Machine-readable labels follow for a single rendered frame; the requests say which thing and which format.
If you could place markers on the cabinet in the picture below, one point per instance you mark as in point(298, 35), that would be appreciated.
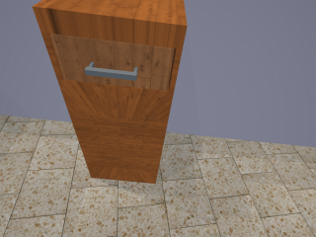
point(120, 129)

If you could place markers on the drawer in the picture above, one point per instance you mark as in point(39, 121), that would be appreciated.
point(74, 54)

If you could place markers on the handle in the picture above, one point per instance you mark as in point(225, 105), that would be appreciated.
point(110, 73)

